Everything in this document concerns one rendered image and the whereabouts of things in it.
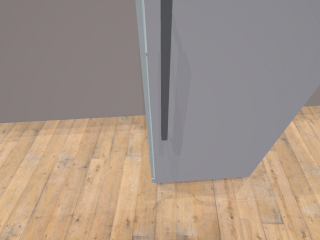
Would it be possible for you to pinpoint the handle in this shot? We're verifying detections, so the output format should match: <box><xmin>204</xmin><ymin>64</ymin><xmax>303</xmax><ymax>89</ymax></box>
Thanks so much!
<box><xmin>160</xmin><ymin>0</ymin><xmax>173</xmax><ymax>141</ymax></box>

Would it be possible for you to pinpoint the fridge door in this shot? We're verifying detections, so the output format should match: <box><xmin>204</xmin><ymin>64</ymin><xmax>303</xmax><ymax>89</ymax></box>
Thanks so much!
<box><xmin>144</xmin><ymin>0</ymin><xmax>320</xmax><ymax>183</ymax></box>

